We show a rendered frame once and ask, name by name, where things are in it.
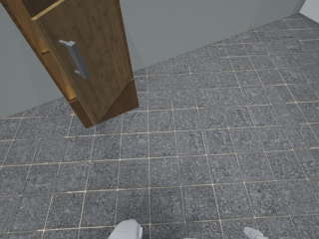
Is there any cupboard door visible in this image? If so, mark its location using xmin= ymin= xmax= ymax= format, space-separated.
xmin=31 ymin=0 xmax=132 ymax=125

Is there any robot left thigh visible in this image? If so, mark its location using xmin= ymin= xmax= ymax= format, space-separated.
xmin=108 ymin=220 xmax=143 ymax=239

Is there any robot right hand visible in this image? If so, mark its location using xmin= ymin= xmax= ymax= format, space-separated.
xmin=243 ymin=227 xmax=268 ymax=239

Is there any handle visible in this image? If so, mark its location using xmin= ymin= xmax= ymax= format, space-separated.
xmin=59 ymin=40 xmax=90 ymax=80

